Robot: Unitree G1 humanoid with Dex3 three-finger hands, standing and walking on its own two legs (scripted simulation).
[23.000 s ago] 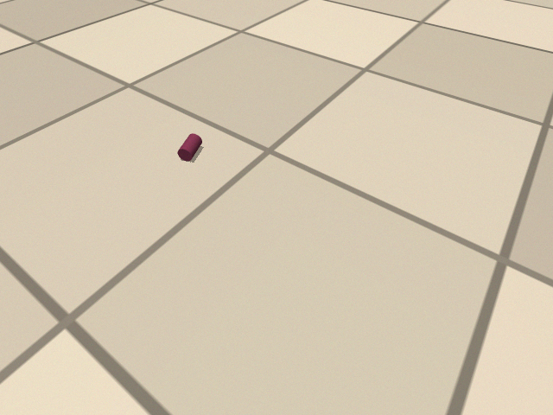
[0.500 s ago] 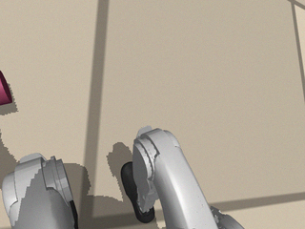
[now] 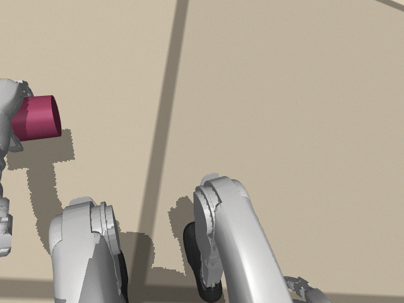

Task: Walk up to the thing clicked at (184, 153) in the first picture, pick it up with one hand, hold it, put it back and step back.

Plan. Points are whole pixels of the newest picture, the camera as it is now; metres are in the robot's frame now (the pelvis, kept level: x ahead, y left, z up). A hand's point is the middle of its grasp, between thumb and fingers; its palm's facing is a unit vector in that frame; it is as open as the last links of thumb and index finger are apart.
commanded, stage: lift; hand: left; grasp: from above
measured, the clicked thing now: (14, 120) +0.49 +0.29 -0.18
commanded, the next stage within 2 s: hold in 1.74 s
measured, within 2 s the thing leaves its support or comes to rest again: neither
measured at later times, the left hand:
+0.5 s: hand out of the picture +0.42 +0.31 -0.05, palm faces -0.48 -0.10 -0.87, open 10.9 cm
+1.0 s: hand out of the picture +0.36 +0.29 +0.16, palm faces -0.43 -0.13 -0.89, open 10.9 cm
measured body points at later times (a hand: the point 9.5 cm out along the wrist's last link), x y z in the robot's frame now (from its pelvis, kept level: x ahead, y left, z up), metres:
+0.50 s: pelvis +0.00 +0.00 +0.07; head +0.20 +0.06 +0.46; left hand +0.44 +0.31 +0.00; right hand +0.08 -0.26 -0.05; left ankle +0.08 +0.12 -0.31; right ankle +0.10 -0.11 -0.31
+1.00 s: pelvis +0.01 +0.01 +0.24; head +0.13 +0.04 +0.67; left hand +0.37 +0.30 +0.21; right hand +0.15 -0.24 +0.12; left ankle +0.07 +0.12 -0.31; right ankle +0.10 -0.11 -0.31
